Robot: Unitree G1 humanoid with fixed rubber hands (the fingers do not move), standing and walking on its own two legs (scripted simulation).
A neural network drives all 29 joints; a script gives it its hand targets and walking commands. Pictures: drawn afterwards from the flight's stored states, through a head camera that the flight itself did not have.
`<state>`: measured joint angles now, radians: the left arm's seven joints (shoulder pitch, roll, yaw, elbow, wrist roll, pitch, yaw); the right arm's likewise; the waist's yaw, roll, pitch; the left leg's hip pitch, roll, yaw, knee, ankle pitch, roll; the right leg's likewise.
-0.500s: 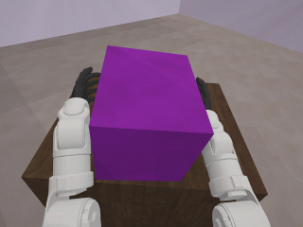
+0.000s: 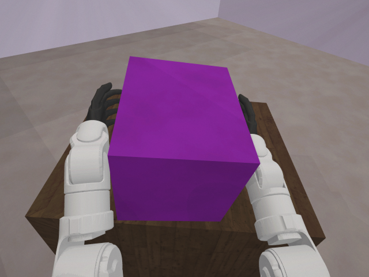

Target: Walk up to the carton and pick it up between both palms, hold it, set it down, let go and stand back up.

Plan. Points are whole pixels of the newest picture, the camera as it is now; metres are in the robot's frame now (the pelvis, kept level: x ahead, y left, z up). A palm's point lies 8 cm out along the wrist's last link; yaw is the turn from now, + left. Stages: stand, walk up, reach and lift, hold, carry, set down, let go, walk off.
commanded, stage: hold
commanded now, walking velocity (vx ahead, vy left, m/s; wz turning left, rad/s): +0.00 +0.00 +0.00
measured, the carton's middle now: (175, 139) +0.34 +0.00 +0.17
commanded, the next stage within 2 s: none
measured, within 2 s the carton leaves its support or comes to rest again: neither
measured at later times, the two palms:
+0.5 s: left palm (99, 120) +0.36 +0.15 +0.20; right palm (245, 132) +0.36 -0.15 +0.18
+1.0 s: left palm (97, 123) +0.36 +0.16 +0.20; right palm (243, 134) +0.36 -0.14 +0.17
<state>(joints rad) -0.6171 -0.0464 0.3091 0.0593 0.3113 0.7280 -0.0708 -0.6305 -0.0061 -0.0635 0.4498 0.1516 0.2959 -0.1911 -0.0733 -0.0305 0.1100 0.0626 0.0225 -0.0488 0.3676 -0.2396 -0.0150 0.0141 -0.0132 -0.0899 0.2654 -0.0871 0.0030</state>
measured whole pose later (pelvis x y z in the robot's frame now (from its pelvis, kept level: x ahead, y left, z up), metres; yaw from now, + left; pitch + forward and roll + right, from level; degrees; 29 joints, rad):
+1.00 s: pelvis +0.00 +0.00 +0.00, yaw +0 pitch -11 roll -1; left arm -0.64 -0.04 0.31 0.08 0.31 0.73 -0.07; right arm -0.64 0.00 -0.08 0.46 0.14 0.29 -0.18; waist -0.07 -0.03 0.11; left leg 0.05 0.02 -0.04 0.37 -0.23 -0.01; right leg 0.00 -0.02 -0.09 0.27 -0.08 0.01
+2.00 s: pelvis +0.00 +0.00 +0.00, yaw +0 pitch -11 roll -1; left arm -0.64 -0.04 0.31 0.09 0.32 0.72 -0.07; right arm -0.64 -0.01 -0.07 0.47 0.15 0.28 -0.18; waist -0.08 -0.03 0.11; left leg 0.05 0.02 -0.04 0.37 -0.24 -0.01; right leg 0.01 -0.01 -0.09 0.27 -0.09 0.00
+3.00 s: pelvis +0.00 +0.00 +0.00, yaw +1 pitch -11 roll -1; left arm -0.63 -0.04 0.31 0.08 0.31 0.72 -0.07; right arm -0.64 -0.01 -0.07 0.46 0.15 0.28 -0.19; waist -0.08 -0.03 0.11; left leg 0.06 0.02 -0.04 0.36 -0.23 -0.01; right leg 0.02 -0.01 -0.09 0.26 -0.09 0.00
